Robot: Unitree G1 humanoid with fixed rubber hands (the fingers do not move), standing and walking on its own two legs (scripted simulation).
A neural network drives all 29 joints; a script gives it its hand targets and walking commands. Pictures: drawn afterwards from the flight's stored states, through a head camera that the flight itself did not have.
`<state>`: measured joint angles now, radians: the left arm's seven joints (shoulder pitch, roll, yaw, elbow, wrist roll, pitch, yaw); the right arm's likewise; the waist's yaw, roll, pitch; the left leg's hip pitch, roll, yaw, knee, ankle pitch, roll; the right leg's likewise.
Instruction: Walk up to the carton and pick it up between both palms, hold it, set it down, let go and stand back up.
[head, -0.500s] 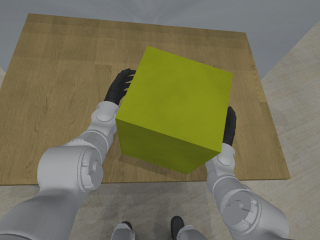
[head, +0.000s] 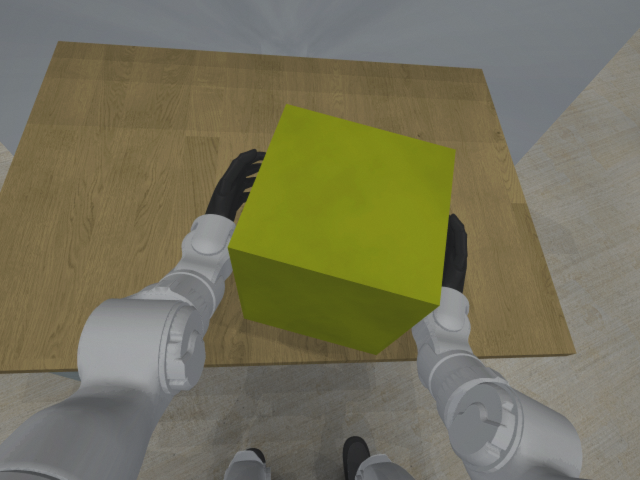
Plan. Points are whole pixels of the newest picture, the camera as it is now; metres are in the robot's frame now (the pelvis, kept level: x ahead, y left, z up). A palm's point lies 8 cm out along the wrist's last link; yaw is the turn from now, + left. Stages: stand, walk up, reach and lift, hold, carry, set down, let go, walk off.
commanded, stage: reach and lift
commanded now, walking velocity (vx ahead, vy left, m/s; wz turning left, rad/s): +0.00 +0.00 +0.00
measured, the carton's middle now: (336, 244) +0.42 -0.04 -0.03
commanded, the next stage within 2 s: none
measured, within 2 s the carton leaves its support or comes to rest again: leaves its support in 0.16 s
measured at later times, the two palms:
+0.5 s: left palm (212, 170) +0.45 +0.11 +0.09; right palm (474, 240) +0.38 -0.18 +0.07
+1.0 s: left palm (213, 152) +0.44 +0.11 +0.13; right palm (513, 198) +0.39 -0.19 +0.13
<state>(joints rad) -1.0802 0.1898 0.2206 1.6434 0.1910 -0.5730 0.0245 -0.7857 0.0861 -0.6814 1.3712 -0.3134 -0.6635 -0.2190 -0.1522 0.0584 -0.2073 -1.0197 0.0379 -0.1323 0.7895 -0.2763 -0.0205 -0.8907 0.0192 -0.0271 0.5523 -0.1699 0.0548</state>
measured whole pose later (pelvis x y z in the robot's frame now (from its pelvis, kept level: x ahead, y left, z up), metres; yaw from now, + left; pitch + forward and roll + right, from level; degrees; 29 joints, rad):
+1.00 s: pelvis +0.02 -0.02 +0.03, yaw +0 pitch +10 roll -1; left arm -0.92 0.18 0.02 1.39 -0.04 -0.21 0.08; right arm -0.71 0.05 -0.23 0.89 -0.08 0.07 -0.23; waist -0.11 0.03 -0.22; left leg -0.52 0.03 -0.05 0.62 -0.28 -0.02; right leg -0.50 0.00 0.05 0.55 -0.23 0.05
